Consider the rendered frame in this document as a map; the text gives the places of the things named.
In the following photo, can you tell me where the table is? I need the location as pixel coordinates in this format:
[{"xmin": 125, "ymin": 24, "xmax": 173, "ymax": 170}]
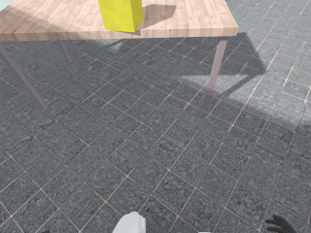
[{"xmin": 0, "ymin": 0, "xmax": 239, "ymax": 111}]

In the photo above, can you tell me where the robot left thigh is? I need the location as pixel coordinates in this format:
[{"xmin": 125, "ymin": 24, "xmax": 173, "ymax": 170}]
[{"xmin": 112, "ymin": 213, "xmax": 146, "ymax": 233}]

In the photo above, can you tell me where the right robot hand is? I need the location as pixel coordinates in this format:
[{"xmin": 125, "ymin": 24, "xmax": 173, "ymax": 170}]
[{"xmin": 265, "ymin": 215, "xmax": 296, "ymax": 233}]

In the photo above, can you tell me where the carton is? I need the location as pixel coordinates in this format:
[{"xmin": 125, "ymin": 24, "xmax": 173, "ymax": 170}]
[{"xmin": 97, "ymin": 0, "xmax": 143, "ymax": 32}]

